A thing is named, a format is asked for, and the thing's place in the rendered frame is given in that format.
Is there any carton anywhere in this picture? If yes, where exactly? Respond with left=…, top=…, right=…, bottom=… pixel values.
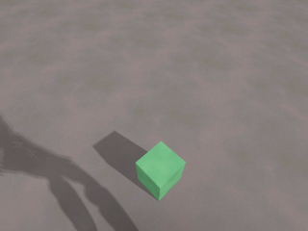
left=135, top=141, right=186, bottom=201

